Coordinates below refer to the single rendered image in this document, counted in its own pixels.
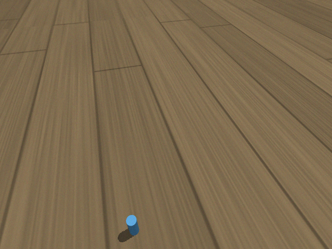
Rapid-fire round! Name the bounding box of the can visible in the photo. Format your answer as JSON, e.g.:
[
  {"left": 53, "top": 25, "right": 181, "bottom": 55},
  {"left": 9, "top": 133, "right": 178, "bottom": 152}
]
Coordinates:
[{"left": 126, "top": 215, "right": 139, "bottom": 236}]

